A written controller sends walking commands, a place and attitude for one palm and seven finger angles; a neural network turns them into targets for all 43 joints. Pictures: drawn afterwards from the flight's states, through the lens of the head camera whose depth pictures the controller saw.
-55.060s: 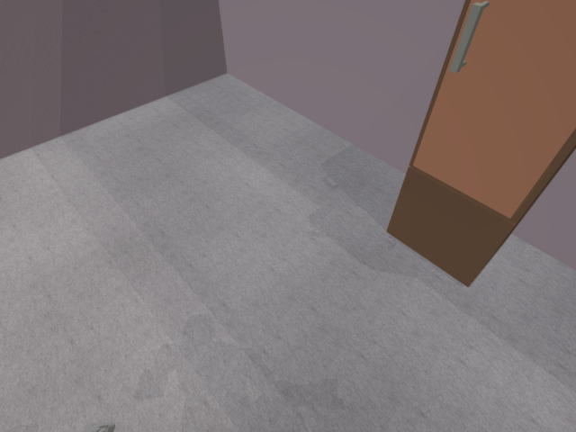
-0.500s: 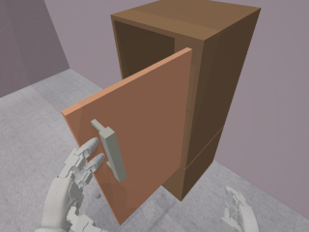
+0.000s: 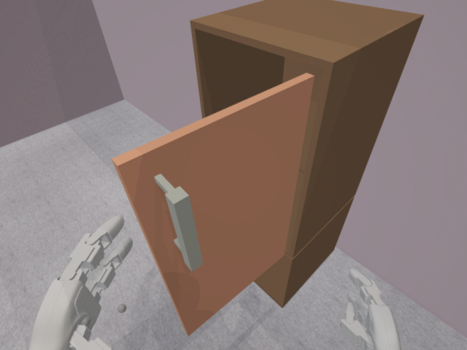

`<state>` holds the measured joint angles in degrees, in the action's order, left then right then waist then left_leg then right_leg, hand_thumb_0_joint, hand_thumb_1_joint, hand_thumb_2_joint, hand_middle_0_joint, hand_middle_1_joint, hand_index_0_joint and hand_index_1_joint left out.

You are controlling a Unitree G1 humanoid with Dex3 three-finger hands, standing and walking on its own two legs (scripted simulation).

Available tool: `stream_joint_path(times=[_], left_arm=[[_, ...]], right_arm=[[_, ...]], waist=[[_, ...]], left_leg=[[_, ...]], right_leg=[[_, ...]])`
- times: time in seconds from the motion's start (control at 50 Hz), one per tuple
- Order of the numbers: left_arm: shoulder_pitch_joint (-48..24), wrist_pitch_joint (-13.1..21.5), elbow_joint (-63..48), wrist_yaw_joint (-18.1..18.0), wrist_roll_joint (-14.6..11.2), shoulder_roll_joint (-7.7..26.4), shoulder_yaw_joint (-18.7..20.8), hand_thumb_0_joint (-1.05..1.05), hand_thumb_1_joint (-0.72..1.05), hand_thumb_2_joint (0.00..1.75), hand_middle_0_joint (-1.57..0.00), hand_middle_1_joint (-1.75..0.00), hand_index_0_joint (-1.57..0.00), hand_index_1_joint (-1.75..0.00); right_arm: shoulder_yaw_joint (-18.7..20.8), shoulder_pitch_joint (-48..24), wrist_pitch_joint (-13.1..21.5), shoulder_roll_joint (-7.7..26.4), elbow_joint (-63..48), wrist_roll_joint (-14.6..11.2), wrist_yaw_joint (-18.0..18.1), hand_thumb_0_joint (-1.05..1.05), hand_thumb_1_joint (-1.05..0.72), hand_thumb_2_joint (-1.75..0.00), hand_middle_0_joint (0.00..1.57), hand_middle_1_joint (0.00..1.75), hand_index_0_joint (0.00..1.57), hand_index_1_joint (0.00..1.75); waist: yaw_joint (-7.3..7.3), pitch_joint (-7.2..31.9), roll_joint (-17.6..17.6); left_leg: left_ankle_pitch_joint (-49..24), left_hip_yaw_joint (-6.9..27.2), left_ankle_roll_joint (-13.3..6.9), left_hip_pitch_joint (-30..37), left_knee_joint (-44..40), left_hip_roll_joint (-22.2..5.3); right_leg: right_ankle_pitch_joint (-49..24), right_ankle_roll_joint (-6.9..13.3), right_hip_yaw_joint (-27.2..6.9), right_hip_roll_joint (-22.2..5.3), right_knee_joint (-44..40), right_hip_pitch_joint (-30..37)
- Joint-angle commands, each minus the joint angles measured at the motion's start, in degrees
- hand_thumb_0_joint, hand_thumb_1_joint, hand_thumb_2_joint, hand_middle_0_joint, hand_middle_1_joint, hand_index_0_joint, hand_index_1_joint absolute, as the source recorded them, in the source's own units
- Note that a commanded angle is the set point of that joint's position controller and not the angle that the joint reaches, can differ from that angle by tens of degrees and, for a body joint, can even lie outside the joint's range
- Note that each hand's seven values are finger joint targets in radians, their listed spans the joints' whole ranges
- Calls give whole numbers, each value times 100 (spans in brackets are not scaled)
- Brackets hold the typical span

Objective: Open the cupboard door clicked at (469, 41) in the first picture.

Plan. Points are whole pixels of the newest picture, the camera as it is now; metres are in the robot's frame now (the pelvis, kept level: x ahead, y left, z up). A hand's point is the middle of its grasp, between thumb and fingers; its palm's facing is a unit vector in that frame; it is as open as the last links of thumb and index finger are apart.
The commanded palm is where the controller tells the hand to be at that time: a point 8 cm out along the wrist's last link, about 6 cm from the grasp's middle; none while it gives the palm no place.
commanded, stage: draw the hand back to the body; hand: left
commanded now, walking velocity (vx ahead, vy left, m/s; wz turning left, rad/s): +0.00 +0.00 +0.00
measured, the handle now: (178, 224) +0.26 +0.12 +0.14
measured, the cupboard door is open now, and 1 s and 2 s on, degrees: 86 86 86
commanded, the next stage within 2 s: step back with the hand held close in 1.50 s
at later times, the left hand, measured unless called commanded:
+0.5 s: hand (87, 279) +0.16 +0.21 +0.15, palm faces +0.17 -0.95 -0.27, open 15.9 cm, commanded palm +0.11 +0.25 +0.17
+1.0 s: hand (61, 244) +0.20 +0.25 +0.17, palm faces +0.38 -0.83 -0.41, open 10.5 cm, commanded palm +0.15 +0.30 +0.19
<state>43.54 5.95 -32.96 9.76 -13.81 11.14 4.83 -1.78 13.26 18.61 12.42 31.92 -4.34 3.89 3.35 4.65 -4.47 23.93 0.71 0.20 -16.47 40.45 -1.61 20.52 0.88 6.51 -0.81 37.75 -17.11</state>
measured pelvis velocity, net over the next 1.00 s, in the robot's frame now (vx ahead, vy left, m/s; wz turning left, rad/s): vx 0.01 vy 0.02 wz -0.04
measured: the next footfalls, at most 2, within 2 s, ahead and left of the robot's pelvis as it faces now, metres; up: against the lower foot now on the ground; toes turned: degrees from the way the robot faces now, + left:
none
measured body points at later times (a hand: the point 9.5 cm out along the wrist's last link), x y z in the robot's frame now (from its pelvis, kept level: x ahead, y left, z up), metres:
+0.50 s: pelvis +0.00 +0.01 +0.01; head -0.03 +0.00 +0.46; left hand +0.15 +0.26 +0.17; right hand +0.20 -0.19 -0.05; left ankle -0.03 +0.12 -0.72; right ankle +0.00 -0.11 -0.72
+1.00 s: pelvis +0.01 +0.02 +0.02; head -0.01 +0.00 +0.47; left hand +0.17 +0.30 +0.19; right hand +0.19 -0.20 -0.06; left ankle -0.03 +0.12 -0.72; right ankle +0.00 -0.11 -0.72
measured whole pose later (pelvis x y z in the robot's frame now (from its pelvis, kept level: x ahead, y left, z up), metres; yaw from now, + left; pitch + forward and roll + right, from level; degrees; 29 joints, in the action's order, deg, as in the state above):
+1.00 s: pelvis +0.01 +0.02 +0.02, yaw -2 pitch -4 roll -1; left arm 31.3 5.3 -26.3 -7.8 -2.5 18.3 15.6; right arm -1.2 11.6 7.5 12.0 35.4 -0.7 4.5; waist 3.4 -1.2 -3.9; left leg 18.2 -2.3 -1.2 -4.9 26.6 -0.3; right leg 14.5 -0.6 3.7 -1.4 25.3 -7.1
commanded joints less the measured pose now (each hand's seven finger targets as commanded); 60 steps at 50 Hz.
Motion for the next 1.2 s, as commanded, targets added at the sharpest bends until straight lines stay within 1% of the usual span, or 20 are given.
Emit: stream_joint_path(times=[0.0,0.04,0.08,0.14,0.18,0.3,0.34,0.4,0.42,0.44,0.46,0.5,0.52,0.58,0.62,0.7,0.76,0.86,1.08,1.18], left_arm=[[-221,251,-1424,-162,-36,636,552,0,-50,30,-15,-30,-15,-30],[-339,156,-1292,-200,-78,652,624,0,-50,30,-15,-30,-15,-30],[-470,78,-1332,-165,-117,635,636,0,-50,30,-15,-30,-15,-30],[-705,-92,-1297,-119,-142,632,588,0,-50,30,-15,-30,-15,-30],[-746,-170,-1361,-94,-157,683,633,0,-50,30,-15,-30,-15,-30],[-856,-346,-1396,-64,-210,858,934,0,-50,30,-15,-30,-15,-30],[-899,-390,-1240,-57,-274,938,1112,0,-43,33,-15,-30,-15,-30],[-1035,-429,-1218,10,-345,966,1219,0,-32,37,-16,-30,-16,-30],[-960,-187,-1468,-829,730,1774,1408,0,-29,39,-16,-30,-16,-30],[-672,-132,-1326,-1133,793,1231,1153,0,-26,40,-16,-30,-16,-30],[-585,-54,-1269,-1306,906,1088,986,0,-22,42,-16,-30,-16,-30],[-567,90,-1440,-1505,1031,1112,919,0,-15,45,-16,-30,-16,-30],[-595,121,-1338,-1581,1081,1175,937,0,-12,47,-16,-30,-16,-30],[-801,224,-1194,-1736,1151,1264,1034,0,-1,51,-17,-30,-17,-30],[-932,253,-1071,-1813,1188,1423,1193,0,6,54,-17,-30,-17,-30],[-1185,319,-976,-1870,1190,1408,1290,0,20,60,-18,-30,-18,-30],[-1187,298,-764,-1872,1165,1441,1397,0,31,64,-18,-30,-18,-30],[-1302,285,-619,-1865,1123,1549,1637,0,48,72,-19,-30,-19,-30],[-1975,272,-344,-1876,1051,1837,2064,0,87,88,-20,-30,-20,-30],[-1899,253,-262,-1824,1035,1681,1914,0,90,90,-20,-30,-20,-30]], right_arm=[[166,-787,346,404,-1052,20,8,0,-90,-90,20,30,20,30],[146,-837,283,414,-1029,26,30,0,-90,-90,20,30,20,30],[140,-821,266,431,-1053,13,50,0,-90,-90,20,30,20,30],[94,-854,257,469,-1039,17,54,0,-90,-90,20,30,20,30],[96,-848,280,479,-1049,15,60,0,-90,-90,20,30,20,30],[81,-853,266,479,-990,9,56,0,-90,-90,20,30,20,30],[93,-873,241,491,-940,8,79,0,-90,-90,20,30,20,30],[84,-851,251,498,-924,-21,100,0,-90,-90,20,30,20,30],[144,-776,126,452,-964,219,147,0,-90,-90,20,30,20,30],[143,-782,49,386,-969,278,140,0,-90,-90,20,30,20,30],[145,-726,-39,405,-920,295,111,0,-90,-90,20,30,20,30],[182,-738,-163,425,-917,319,69,0,-90,-90,20,30,20,30],[196,-755,-218,440,-862,337,79,0,-90,-90,20,30,20,30],[221,-776,-350,468,-839,361,106,0,-90,-90,20,30,20,30],[245,-805,-436,486,-788,359,145,0,-90,-90,20,30,20,30],[250,-843,-540,493,-748,366,150,0,-90,-90,20,30,20,30],[262,-879,-623,515,-697,374,147,0,-90,-90,20,30,20,30],[291,-895,-740,534,-646,388,117,0,-90,-90,20,30,20,30],[333,-888,-928,572,-555,385,93,0,-90,-90,20,30,20,30],[355,-906,-967,613,-556,388,48,0,-90,-90,20,30,20,30]], waist=[[-10,-83,250],[-17,-211,380],[-29,-79,352],[-48,-154,140],[-41,-24,325],[7,30,124],[10,-14,335],[5,-27,144],[161,-372,72],[75,-547,290],[39,-443,235],[25,-194,-35],[22,-231,42],[-25,-272,304],[-6,-305,198],[-13,-285,67],[10,-295,232],[43,-198,89],[22,-188,46],[21,-156,193]], left_leg=[[-1323,96,-137,-119,-739,158],[-1217,127,-134,-161,-796,142],[-1258,113,-136,-62,-814,138],[-1191,145,-118,-34,-915,132],[-1277,168,-128,28,-942,133],[-1577,164,-66,118,-1038,133],[-1541,178,-72,121,-1076,119],[-1614,154,-45,203,-1095,123],[-1500,74,-85,-176,-1250,124],[-1451,62,-72,-180,-1300,125],[-1596,42,-85,-16,-1311,96],[-1785,6,-95,246,-1370,70],[-1791,12,-100,258,-1412,48],[-1580,8,-134,411,-1549,34],[-1555,-1,-140,480,-1621,29],[-1647,-8,-128,657,-1733,23],[-1904,10,-123,702,-1793,6],[-2383,-38,-106,842,-1818,-1],[-2514,-99,-97,1029,-1909,-13],[-2727,-95,-111,1087,-1915,-27]], right_leg=[[-1157,-45,-129,51,-659,63],[-1016,-45,-135,65,-723,65],[-1073,-59,-122,69,-736,88],[-993,-46,-111,67,-790,112],[-1077,-54,-94,72,-789,181],[-1362,-32,-25,91,-791,312],[-1326,-37,-33,112,-858,331],[-1377,-32,-29,123,-892,313],[-1291,45,-343,65,-1099,628],[-1235,54,-339,15,-1155,590],[-1373,60,-331,-17,-1133,665],[-1501,55,-334,-47,-1131,801],[-1486,58,-317,-46,-1179,859],[-1257,37,-337,-44,-1307,853],[-1197,51,-375,-64,-1395,919],[-1224,48,-371,-68,-1448,990],[-1469,51,-366,-52,-1449,1126],[-1900,49,-394,-57,-1463,1316],[-1984,35,-402,-45,-1590,1362],[-2130,22,-407,-38,-1608,1422]])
